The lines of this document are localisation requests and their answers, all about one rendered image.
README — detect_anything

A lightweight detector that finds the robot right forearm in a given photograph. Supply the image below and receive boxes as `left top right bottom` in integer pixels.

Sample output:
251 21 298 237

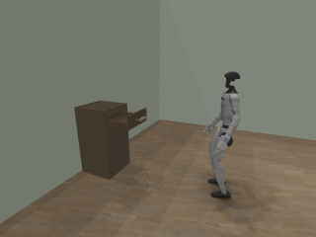
212 110 221 125

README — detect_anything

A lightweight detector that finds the left robot upper arm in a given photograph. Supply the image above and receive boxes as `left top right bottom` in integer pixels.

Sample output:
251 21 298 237
229 94 241 121

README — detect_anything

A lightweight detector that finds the drawer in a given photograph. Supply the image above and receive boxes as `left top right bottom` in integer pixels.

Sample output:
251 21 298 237
106 108 147 131

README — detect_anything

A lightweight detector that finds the robot right thigh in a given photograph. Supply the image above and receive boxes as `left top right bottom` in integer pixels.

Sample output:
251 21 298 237
209 127 220 160

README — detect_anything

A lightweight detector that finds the cabinet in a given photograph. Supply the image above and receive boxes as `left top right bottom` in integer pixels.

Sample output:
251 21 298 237
74 101 130 180

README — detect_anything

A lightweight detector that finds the robot torso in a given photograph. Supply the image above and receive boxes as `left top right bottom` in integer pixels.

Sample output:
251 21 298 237
219 91 239 137

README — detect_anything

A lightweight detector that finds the robot left forearm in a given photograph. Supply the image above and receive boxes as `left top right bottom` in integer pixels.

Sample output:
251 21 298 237
221 116 240 143

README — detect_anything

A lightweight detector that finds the robot left hand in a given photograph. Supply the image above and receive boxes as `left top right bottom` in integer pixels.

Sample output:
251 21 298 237
211 140 227 160

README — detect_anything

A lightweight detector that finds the robot right hand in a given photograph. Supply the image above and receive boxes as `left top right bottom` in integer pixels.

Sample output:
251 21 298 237
203 122 215 135

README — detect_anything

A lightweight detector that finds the handle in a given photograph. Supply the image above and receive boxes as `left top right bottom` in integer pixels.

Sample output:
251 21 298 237
136 117 147 121

